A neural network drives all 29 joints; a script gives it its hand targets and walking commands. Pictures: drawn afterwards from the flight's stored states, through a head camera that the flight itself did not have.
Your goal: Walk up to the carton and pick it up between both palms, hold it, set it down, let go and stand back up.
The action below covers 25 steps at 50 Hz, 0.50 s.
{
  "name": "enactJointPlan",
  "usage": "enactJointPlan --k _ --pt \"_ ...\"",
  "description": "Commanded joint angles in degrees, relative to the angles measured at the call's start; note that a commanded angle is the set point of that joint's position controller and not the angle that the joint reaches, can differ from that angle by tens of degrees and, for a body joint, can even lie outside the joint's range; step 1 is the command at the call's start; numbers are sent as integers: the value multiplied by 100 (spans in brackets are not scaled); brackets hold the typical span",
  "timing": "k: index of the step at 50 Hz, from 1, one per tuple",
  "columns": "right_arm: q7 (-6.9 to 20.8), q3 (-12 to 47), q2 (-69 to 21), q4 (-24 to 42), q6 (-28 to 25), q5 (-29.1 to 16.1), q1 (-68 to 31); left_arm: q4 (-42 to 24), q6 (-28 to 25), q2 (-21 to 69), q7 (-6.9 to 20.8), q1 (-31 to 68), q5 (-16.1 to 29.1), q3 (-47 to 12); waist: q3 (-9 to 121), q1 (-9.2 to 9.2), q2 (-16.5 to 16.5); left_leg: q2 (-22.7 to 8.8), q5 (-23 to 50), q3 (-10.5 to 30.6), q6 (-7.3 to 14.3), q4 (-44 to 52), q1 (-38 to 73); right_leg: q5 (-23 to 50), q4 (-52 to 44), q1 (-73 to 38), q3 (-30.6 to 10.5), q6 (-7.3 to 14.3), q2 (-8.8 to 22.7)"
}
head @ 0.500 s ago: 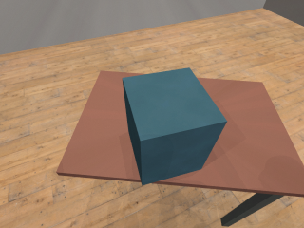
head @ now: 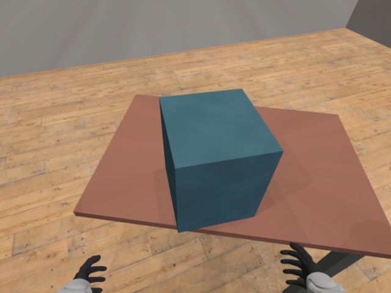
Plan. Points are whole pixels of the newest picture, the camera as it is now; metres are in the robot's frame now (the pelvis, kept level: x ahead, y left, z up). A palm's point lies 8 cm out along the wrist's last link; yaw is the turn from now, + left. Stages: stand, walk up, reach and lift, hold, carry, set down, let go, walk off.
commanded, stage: reach and lift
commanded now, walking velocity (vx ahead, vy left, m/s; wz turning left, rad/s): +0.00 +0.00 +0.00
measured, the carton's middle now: (209, 161) +0.41 -0.02 +0.04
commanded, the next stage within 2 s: none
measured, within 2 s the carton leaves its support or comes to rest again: neither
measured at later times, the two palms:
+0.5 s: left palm (99, 276) +0.18 +0.21 -0.06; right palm (325, 289) +0.16 -0.26 -0.06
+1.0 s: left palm (92, 279) +0.17 +0.21 -0.03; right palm (326, 280) +0.17 -0.25 -0.04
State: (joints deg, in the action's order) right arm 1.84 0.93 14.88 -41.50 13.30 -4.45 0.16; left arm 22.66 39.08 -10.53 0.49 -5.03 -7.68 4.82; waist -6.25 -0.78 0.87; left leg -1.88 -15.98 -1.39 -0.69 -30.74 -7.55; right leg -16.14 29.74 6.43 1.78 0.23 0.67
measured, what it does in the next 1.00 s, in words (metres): stands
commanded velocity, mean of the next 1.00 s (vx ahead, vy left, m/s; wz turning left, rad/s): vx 0.00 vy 0.00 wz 0.00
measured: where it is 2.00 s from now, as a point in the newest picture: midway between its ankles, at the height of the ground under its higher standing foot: outside the picture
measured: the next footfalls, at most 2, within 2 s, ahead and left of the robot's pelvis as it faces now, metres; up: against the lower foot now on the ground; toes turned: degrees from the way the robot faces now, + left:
none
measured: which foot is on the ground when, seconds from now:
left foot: down 0.00-1.00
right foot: down 0.00-1.00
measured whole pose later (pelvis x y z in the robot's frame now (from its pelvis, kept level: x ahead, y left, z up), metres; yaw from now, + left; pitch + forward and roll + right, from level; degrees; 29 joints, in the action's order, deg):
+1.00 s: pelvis +0.02 -0.01 +0.01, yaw -2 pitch -3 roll +0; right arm 9.4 1.2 16.9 -30.0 -10.5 -9.8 17.3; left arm 8.8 6.8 -6.1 -8.7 -22.3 -1.3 1.5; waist -2.5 -2.9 1.7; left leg -2.8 -11.1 -3.0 -1.9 -18.7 -4.8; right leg -11.4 18.9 5.0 0.5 1.1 -0.6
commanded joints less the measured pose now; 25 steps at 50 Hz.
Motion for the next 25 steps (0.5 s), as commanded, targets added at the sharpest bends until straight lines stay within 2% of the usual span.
enactJointPlan --k 1,2,3,5,6,7,8,9,10,11,12,13,14,15,16,17,20,21,22,23,24,25 --pt "166 -640 599 713 -245 470 -222 -853 -694 -511 -228 762 149 67 340 265 -465 -180 52 -197 55 1219 -905 310 -408 -152 73 274 -205" --pt "194 -686 419 786 -387 513 -125 -848 -962 -731 -250 822 274 161 653 209 -263 -113 381 -229 16 921 -496 390 -448 95 -54 233 -135" --pt "251 -721 506 870 -446 640 -179 -1040 -1211 -717 -309 863 549 43 1074 177 -107 -184 396 -249 -53 881 -364 315 -438 124 -35 222 -114" --pt "296 -697 225 934 -634 666 108 -1185 -1578 -807 -403 967 680 35 1193 230 -95 -61 214 -358 -7 717 -460 193 -572 250 -312 232 32" --pt "278 -637 108 1115 -734 717 226 -1057 -1698 -865 -430 854 737 7 1289 184 175 -71 178 -407 81 617 -234 182 -567 391 -353 174 17" --pt "241 -564 112 1358 -863 678 268 -988 -1848 -934 -402 581 858 72 1325 85 323 26 68 -445 138 537 -454 13 -636 286 -454 141 121" --pt "178 -400 -56 1328 -949 677 354 -906 -1951 -1000 -386 663 820 36 1283 49 433 73 196 -476 146 460 -462 -89 -745 294 -647 63 197" --pt "138 -385 43 1442 -1044 591 423 -662 -1966 -892 -400 341 860 47 1312 36 428 130 289 -451 142 495 -390 239 -666 361 -564 83 189" --pt "87 -340 -57 1575 -1167 484 504 -728 -2046 -1091 -377 153 848 197 1228 -44 405 189 411 -500 181 454 -388 179 -771 291 -648 30 204" --pt "64 -259 -8 1533 -1223 381 658 -567 -2038 -1065 -372 -59 798 175 1200 -140 254 226 556 -525 135 498 -392 524 -757 249 -481 22 179" --pt "31 -283 44 1719 -1283 400 723 -631 -2064 -1091 -320 -97 764 280 1143 -202 253 277 718 -517 190 576 -340 856 -770 156 -441 -17 142" --pt "-13 -331 133 1700 -1340 333 774 -395 -2025 -962 -301 -310 712 216 1012 -189 268 293 984 -440 180 588 -179 1381 -803 240 -330 -46 170" --pt "-36 -295 270 1602 -1384 344 902 -500 -2026 -900 -275 -416 635 243 1085 -204 238 285 1139 -433 102 609 -13 1311 -793 172 -179 -12 40" --pt "-60 -312 281 1683 -1463 261 881 -715 -2041 -936 -254 -358 592 269 1072 -188 206 300 1294 -414 97 716 136 1583 -868 198 -40 -24 16" --pt "-78 -204 287 1807 -1503 255 948 -637 -2064 -928 -220 -554 551 323 971 -222 314 342 1511 -444 124 712 300 1830 -904 142 -68 -75 -63" --pt "-119 -167 250 1796 -1526 233 930 -690 -2104 -968 -182 -482 523 287 843 -159 330 329 1538 -403 116 737 394 2010 -983 140 -86 -73 -30" --pt "-101 -155 381 1725 -1624 163 972 -541 -2101 -606 -182 -662 395 300 722 -155 240 308 1816 -292 52 885 759 2023 -1133 239 16 -66 -110" --pt "-92 -195 458 1520 -1682 152 1086 -783 -2141 -559 -223 -586 473 176 785 -112 168 278 1949 -263 -25 864 844 1953 -1159 399 26 12 -79" --pt "-60 -171 429 1637 -1778 78 1108 -1040 -2230 -605 -280 -657 468 203 944 -68 -105 284 1968 -326 -50 870 1028 1788 -1260 451 43 48 -153" --pt "11 -187 418 1475 -1814 81 1150 -1137 -2306 -524 -355 -625 486 137 925 -37 -47 234 1978 -249 -71 951 1035 1739 -1282 491 75 115 -141" --pt "77 -185 485 1460 -1815 4 1219 -1232 -2356 -459 -401 -591 447 133 839 -8 -102 242 2102 -283 -135 1017 1083 1783 -1329 506 84 74 -173" --pt "125 -156 443 1397 -1828 -2 1287 -1202 -2404 -441 -401 -692 482 193 707 6 63 231 1906 -187 -99 1058 1146 1684 -1390 475 68 108 -159"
